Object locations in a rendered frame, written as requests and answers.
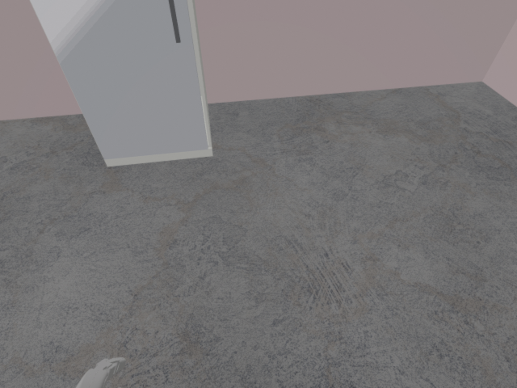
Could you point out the left robot hand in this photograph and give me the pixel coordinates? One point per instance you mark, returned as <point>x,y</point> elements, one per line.
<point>104,370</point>

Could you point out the fridge door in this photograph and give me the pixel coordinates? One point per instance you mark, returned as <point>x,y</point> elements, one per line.
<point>137,88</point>

